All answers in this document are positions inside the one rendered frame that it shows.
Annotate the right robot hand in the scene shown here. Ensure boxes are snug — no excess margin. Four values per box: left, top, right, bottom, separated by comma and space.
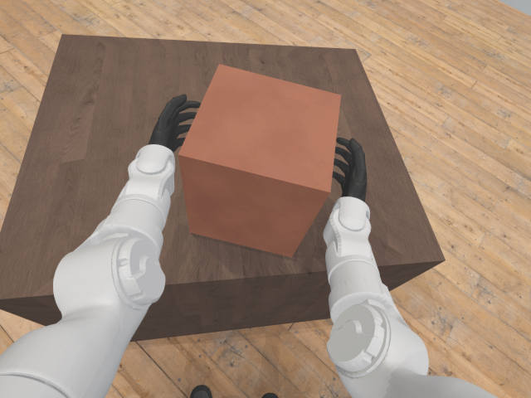
332, 138, 367, 202

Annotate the right robot forearm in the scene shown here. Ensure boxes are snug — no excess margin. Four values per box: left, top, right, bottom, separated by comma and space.
323, 197, 411, 330

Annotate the carton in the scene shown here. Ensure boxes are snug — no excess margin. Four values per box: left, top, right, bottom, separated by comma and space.
178, 64, 341, 258

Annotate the robot right upper arm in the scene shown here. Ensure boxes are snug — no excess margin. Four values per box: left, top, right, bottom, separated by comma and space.
326, 303, 498, 398

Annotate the left robot hand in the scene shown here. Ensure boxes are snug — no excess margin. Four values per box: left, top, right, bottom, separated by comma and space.
149, 94, 201, 153

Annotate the pedestal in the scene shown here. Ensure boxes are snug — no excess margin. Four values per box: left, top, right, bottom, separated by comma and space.
0, 34, 446, 342

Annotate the robot left upper arm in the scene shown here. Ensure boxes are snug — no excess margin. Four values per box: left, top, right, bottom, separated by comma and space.
0, 236, 165, 398

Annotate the left robot forearm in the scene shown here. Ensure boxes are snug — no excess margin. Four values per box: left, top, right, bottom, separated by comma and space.
53, 144, 175, 310

